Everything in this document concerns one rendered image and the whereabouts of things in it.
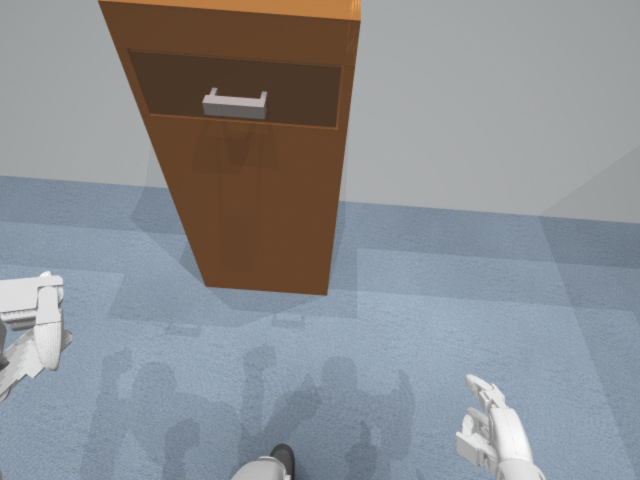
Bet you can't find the drawer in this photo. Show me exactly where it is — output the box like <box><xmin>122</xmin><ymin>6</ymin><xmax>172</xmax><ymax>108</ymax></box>
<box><xmin>130</xmin><ymin>49</ymin><xmax>342</xmax><ymax>127</ymax></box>

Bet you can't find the right robot forearm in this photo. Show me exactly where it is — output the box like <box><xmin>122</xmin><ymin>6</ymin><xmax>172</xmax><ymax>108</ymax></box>
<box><xmin>495</xmin><ymin>459</ymin><xmax>546</xmax><ymax>480</ymax></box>

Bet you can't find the robot left shin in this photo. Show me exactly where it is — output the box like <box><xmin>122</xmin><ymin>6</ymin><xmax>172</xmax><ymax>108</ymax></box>
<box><xmin>257</xmin><ymin>456</ymin><xmax>286</xmax><ymax>470</ymax></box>

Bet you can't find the cabinet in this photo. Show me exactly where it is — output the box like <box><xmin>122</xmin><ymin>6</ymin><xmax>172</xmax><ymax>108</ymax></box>
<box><xmin>98</xmin><ymin>0</ymin><xmax>361</xmax><ymax>296</ymax></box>

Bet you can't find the handle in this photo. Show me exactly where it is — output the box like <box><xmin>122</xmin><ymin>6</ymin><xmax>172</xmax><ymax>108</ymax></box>
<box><xmin>202</xmin><ymin>88</ymin><xmax>267</xmax><ymax>119</ymax></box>

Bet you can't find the right robot hand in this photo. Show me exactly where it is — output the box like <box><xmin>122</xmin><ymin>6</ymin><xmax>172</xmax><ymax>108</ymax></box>
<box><xmin>456</xmin><ymin>374</ymin><xmax>534</xmax><ymax>475</ymax></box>

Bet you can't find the left robot hand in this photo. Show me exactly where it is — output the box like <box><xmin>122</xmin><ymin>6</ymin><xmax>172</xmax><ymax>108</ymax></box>
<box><xmin>0</xmin><ymin>271</ymin><xmax>73</xmax><ymax>402</ymax></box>

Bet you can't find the robot left foot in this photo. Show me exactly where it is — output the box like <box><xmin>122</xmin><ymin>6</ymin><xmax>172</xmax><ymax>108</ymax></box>
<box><xmin>270</xmin><ymin>444</ymin><xmax>295</xmax><ymax>480</ymax></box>

